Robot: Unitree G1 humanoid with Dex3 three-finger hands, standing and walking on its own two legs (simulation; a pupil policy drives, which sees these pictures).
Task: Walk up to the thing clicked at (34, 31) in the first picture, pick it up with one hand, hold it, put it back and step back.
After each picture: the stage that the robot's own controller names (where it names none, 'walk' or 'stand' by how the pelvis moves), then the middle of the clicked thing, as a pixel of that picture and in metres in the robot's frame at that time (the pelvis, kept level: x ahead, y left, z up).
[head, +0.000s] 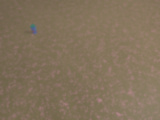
stand; (33, 29) +1.73 +0.62 -0.72
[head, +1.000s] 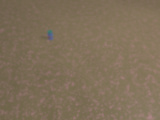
walk; (50, 35) +1.65 +0.32 -0.70
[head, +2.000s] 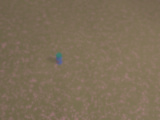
walk; (59, 58) +1.15 +0.18 -0.71
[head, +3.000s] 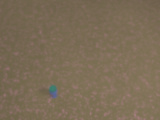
walk; (53, 91) +0.74 +0.23 -0.71
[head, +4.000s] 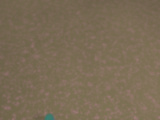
walk; out of the picture +0.49 +0.23 -0.71
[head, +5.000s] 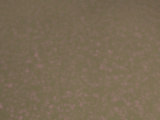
stand; out of the picture +0.38 +0.24 -0.72
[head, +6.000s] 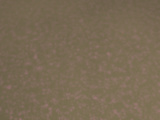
stand; out of the picture +0.38 +0.23 -0.73
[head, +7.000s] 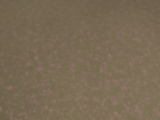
stand; out of the picture +0.38 +0.23 -0.73
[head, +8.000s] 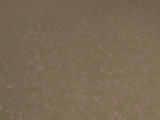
stand; out of the picture +0.38 +0.22 -0.73
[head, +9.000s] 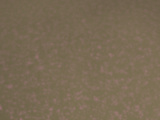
stand; out of the picture +0.37 +0.22 -0.73
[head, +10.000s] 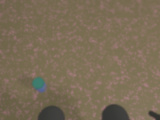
go down; (39, 85) +0.43 +0.23 -0.48
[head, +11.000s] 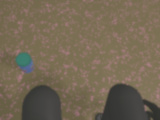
go down; (25, 63) +0.47 +0.25 -0.31
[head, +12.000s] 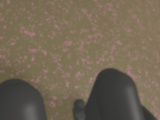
close in; out of the picture +0.45 +0.29 -0.24
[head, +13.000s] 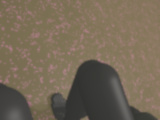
close; out of the picture +0.44 +0.31 -0.22
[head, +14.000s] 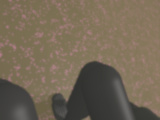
lift; out of the picture +0.41 +0.28 -0.23
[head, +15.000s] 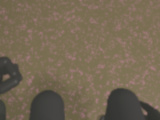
lift; (48, 105) +0.29 +0.16 -0.39
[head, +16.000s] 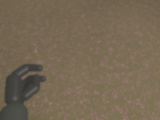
close; out of the picture +0.26 +0.06 -0.69
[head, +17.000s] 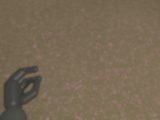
hold; out of the picture +0.32 -0.01 -0.70
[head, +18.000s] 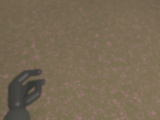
stand; out of the picture +0.37 -0.10 -0.70
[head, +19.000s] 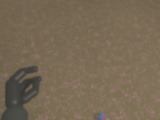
stand; out of the picture +0.43 -0.18 -0.70
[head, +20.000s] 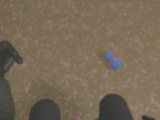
crouch; (113, 61) +0.55 -0.25 -0.45
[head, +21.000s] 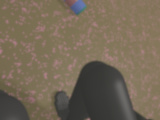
lower; (74, 2) +0.69 -0.23 -0.25
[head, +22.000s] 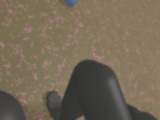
lower; out of the picture +0.78 -0.25 -0.25
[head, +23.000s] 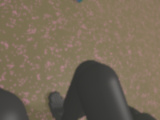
lower; out of the picture +0.83 -0.31 -0.25
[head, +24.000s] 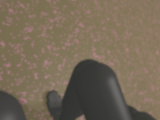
lower; out of the picture +0.88 -0.35 -0.25
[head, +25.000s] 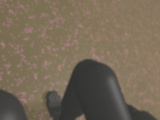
loosen; out of the picture +0.92 -0.39 -0.25
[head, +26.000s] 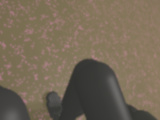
withdraw; out of the picture +0.96 -0.43 -0.25
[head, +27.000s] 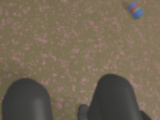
stand; (135, 10) +0.94 -0.53 -0.29
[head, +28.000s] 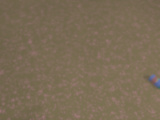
stand; (156, 81) +0.74 -0.71 -0.66
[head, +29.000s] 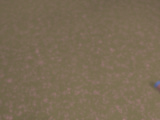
stand; out of the picture +0.74 -0.72 -0.69
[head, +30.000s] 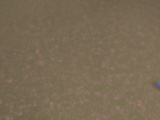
stand; out of the picture +0.75 -0.75 -0.70
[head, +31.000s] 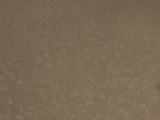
stand; out of the picture +0.78 -0.76 -0.75
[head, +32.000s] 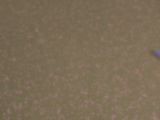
walk; out of the picture +0.95 -0.77 -0.72
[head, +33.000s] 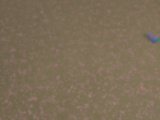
walk; (152, 37) +1.20 -0.81 -0.72
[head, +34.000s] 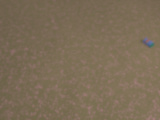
walk; (148, 42) +1.42 -0.81 -0.73
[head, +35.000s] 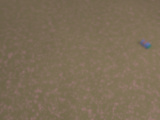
stand; (145, 44) +1.42 -0.81 -0.75
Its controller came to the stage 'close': yes
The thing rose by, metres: 0.03
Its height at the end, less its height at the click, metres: -0.02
